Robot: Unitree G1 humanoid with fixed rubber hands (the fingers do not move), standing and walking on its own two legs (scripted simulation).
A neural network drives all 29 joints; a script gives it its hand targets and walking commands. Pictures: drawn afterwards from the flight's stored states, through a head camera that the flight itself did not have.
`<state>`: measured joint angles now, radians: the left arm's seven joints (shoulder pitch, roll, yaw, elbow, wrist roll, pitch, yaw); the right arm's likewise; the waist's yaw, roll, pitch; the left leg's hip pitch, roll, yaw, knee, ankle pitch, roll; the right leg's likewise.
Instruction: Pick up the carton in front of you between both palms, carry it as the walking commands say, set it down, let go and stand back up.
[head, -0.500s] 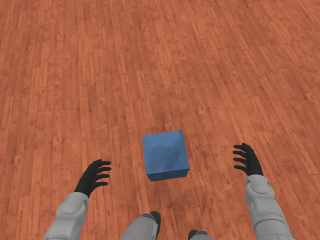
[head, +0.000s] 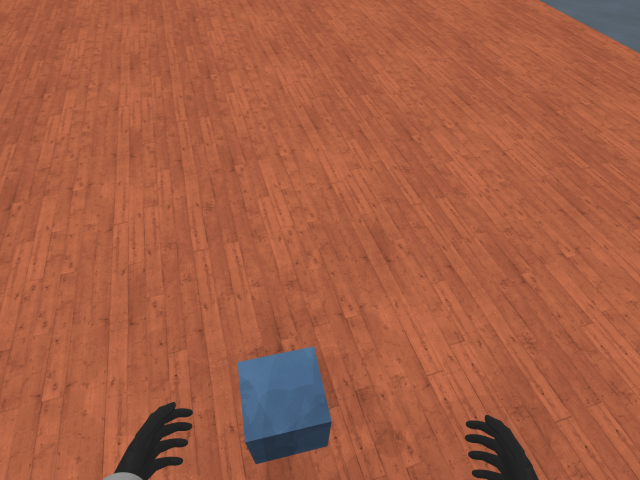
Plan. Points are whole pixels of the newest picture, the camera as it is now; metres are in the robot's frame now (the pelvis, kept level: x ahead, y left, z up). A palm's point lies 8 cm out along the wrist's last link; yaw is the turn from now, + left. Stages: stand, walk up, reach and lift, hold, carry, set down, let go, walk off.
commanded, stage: let go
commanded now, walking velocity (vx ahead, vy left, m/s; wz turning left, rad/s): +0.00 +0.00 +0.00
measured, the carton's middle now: (284, 406) +0.42 +0.10 -0.65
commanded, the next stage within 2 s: stand in 0.36 s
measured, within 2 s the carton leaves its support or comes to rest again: neither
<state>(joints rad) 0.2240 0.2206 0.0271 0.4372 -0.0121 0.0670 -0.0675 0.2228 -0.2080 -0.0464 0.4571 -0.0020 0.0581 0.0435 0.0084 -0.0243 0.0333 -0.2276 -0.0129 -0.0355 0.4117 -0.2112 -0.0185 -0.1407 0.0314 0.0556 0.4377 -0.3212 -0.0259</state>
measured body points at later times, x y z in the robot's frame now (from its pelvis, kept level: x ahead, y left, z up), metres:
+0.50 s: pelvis -0.02 +0.02 -0.01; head -0.01 +0.04 +0.44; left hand +0.14 +0.29 -0.10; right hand +0.14 -0.24 -0.09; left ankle +0.00 +0.13 -0.74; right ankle -0.06 -0.10 -0.74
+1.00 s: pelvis +0.01 +0.04 +0.00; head +0.02 +0.06 +0.44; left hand +0.16 +0.32 -0.12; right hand +0.13 -0.26 -0.09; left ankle +0.00 +0.13 -0.74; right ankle -0.06 -0.10 -0.74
